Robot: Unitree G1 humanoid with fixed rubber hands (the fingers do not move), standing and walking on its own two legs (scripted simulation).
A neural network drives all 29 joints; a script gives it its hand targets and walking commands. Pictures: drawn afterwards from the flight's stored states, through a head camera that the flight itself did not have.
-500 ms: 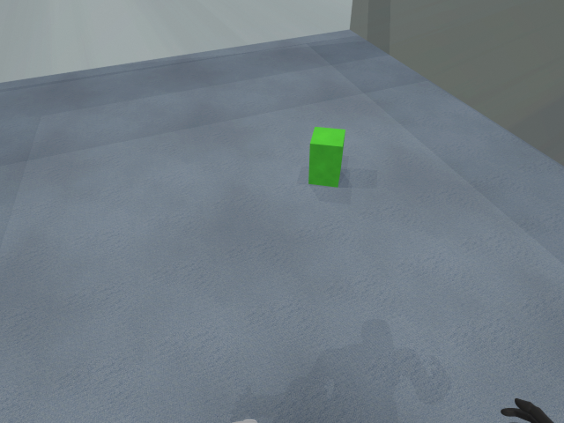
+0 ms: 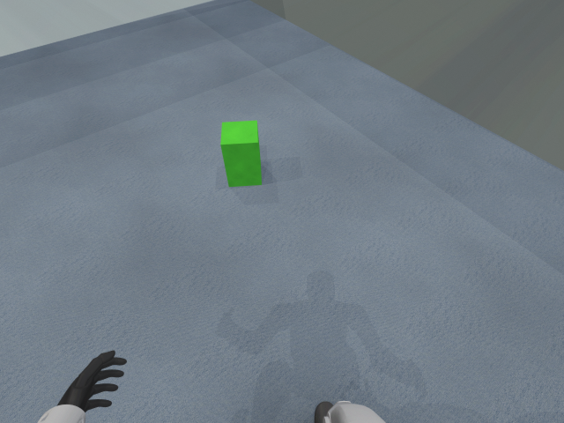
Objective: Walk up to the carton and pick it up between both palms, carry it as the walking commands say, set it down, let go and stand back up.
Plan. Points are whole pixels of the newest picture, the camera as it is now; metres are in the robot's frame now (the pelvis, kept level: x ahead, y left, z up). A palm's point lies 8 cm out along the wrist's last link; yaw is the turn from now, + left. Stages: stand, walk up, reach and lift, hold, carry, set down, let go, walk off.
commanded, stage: walk up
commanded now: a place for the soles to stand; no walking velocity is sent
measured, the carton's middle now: (242, 154) +1.37 +0.11 -0.63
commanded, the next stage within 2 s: none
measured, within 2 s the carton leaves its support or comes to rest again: neither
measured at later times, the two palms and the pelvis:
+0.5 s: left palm (37, 399) +0.21 +0.38 -0.09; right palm (422, 233) +0.43 -0.28 -0.06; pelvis +0.23 +0.03 -0.01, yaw +3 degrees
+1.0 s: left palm (95, 233) +0.48 +0.34 -0.05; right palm (413, 196) +0.56 -0.32 -0.10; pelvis +0.45 -0.01 +0.00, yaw +4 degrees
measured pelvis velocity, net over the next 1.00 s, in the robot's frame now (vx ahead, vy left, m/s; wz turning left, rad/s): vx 0.45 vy -0.01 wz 0.07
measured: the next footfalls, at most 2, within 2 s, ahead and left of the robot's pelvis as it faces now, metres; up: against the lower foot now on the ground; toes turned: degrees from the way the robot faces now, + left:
right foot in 0.02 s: +0.17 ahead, -0.11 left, +0.00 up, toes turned -4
left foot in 0.44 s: +0.38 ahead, +0.15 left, +0.00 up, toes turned +9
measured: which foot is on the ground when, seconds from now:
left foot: down 0.00-0.04, up 0.06-0.42, down 0.44-0.82, up 0.84-1.00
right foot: up 0.00-0.00, down 0.02-0.44, up 0.46-0.80, down 0.82-1.00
